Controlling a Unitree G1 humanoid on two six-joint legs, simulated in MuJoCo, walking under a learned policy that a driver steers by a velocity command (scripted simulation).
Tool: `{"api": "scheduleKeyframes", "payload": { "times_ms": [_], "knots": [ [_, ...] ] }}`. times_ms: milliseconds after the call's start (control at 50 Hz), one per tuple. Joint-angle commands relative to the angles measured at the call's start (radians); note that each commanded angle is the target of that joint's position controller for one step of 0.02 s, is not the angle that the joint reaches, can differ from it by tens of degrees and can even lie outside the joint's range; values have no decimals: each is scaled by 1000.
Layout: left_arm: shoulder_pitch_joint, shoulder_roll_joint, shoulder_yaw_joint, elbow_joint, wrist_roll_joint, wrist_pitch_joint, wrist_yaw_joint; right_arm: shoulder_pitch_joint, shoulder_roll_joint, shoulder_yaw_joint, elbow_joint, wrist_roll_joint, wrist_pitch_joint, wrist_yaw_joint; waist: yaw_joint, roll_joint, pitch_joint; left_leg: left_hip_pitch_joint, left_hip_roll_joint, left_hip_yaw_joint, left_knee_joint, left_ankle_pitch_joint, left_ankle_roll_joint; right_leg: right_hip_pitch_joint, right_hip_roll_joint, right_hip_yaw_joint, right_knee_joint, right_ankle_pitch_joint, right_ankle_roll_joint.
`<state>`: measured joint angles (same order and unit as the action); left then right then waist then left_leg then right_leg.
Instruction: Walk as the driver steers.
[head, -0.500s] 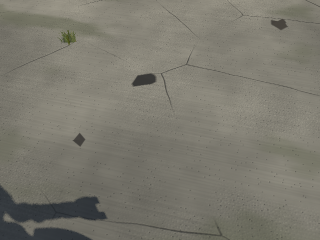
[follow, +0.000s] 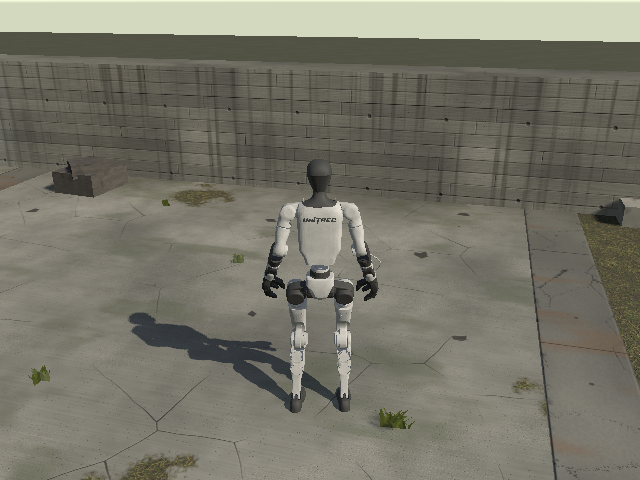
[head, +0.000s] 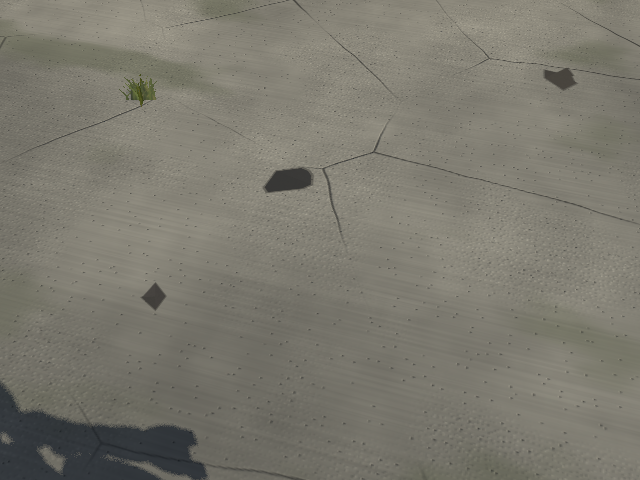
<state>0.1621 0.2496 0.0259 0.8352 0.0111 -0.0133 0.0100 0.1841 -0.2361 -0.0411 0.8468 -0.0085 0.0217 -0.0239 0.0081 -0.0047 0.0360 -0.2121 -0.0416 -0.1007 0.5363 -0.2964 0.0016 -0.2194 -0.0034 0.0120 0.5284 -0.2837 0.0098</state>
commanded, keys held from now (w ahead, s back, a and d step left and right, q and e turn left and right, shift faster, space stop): no key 1.00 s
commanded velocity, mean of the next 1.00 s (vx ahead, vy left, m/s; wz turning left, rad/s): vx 0.00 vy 0.00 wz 0.01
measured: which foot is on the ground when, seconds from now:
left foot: down 0.00-1.00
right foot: down 0.00-1.00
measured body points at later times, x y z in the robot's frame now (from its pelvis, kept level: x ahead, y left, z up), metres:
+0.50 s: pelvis +0.00 -0.01 +0.00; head +0.00 -0.01 +0.45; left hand +0.06 +0.25 -0.14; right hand +0.06 -0.26 -0.14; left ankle +0.00 +0.12 -0.73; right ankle +0.00 -0.13 -0.73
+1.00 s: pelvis +0.00 -0.01 +0.00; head +0.01 -0.01 +0.45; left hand +0.02 +0.23 -0.15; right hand +0.01 -0.26 -0.15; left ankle +0.00 +0.12 -0.73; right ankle +0.00 -0.13 -0.73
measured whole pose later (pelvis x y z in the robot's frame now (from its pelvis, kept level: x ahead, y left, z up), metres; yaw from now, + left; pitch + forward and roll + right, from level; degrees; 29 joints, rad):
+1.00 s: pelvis +0.00 -0.01 +0.00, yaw -1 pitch -1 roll +0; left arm 0.25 0.21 0.01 1.07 0.00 -0.01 0.03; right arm 0.23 -0.20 -0.02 1.13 0.00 0.01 -0.04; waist 0.00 0.00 0.04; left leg -0.19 -0.02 -0.09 0.48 -0.26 -0.02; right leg -0.21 0.02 0.01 0.49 -0.26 -0.01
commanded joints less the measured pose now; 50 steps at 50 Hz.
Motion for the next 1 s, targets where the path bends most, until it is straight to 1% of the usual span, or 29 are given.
{"api": "scheduleKeyframes", "payload": {
  "times_ms": [20,300,500,720,1000],
  "knots": [
    [-7,110,26,-31,-1,-10,5,-9,-117,-26,-27,1,-14,-7,2,15,-48,3,64,-59,-91,225,30,28,-41,38,-77,173,-16],
    [29,106,22,83,-4,-8,18,-8,-103,-20,112,5,-16,-14,-1,9,-18,17,49,-31,-119,193,21,23,-29,31,-113,132,-16],
    [63,94,13,141,-6,-8,23,7,-95,-11,187,6,-17,-17,-3,7,-3,9,41,-13,-130,168,14,17,-23,29,-127,111,-22],
    [98,77,5,182,-8,-7,24,38,-80,0,237,7,-19,-20,-4,3,7,-1,37,1,-135,155,7,12,-20,31,-135,102,-29],
    [135,57,-2,210,-10,-5,25,84,-62,13,263,8,-21,-24,-4,2,15,-11,36,13,-135,153,1,8,-16,34,-138,109,-37]
  ]
}}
